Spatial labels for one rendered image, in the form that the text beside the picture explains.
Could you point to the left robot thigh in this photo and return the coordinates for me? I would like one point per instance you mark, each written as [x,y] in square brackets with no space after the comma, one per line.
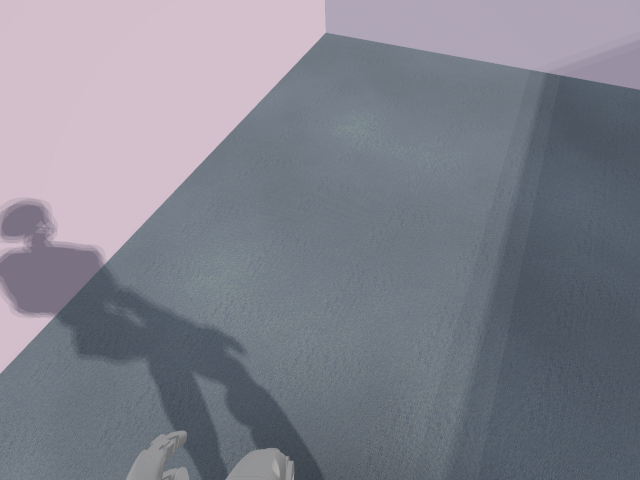
[263,464]

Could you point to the robot left hand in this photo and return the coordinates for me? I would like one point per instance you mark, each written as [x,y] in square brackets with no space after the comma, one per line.
[149,465]

